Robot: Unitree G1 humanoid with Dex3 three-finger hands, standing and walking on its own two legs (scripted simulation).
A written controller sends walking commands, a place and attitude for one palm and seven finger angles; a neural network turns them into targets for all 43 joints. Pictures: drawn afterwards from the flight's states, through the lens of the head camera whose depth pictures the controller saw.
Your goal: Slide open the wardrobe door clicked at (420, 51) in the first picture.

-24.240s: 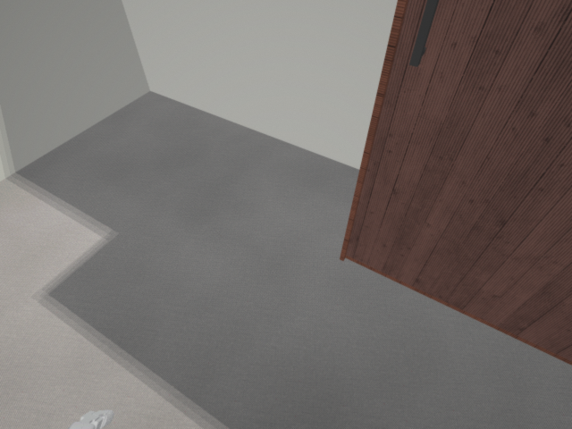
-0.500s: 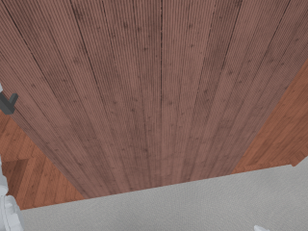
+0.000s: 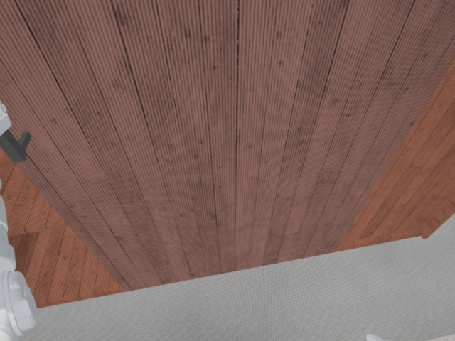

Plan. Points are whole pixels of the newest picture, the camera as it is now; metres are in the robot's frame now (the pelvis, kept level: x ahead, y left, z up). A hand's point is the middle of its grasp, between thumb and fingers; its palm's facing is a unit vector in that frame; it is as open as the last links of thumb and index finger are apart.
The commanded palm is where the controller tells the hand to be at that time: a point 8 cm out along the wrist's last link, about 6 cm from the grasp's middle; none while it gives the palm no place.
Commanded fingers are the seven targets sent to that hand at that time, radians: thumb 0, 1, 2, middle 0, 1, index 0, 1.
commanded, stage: stop walking and hold the door there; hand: left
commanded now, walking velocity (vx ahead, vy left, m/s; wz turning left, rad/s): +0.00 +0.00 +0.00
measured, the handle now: out of the picture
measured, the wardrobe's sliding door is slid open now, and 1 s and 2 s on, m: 0.43 0.43 0.43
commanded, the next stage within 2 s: loosen the grip on the handle in 1.32 s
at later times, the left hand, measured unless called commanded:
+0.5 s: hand out of the picture +0.38 +0.37 +0.22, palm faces +0.50 -0.84 -0.21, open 5.5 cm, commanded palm +0.34 +0.40 +0.20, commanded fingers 0.00 0.90 0.90 -0.45 -1.40 -0.45 -1.40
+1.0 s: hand out of the picture +0.38 +0.36 +0.22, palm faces +0.47 -0.86 -0.18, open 5.6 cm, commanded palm +0.34 +0.39 +0.20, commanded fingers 0.00 0.90 0.90 -0.45 -1.40 -0.45 -1.40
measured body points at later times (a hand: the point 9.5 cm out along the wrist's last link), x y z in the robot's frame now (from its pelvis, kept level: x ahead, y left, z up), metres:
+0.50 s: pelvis -0.02 +0.06 -0.01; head +0.02 +0.06 +0.44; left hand +0.35 +0.41 +0.23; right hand +0.14 -0.18 -0.11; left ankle +0.00 +0.16 -0.74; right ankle -0.01 -0.07 -0.69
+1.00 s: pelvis -0.04 +0.07 +0.00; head +0.00 +0.08 +0.45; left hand +0.34 +0.41 +0.23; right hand +0.11 -0.19 -0.10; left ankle -0.02 +0.17 -0.74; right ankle -0.05 -0.04 -0.73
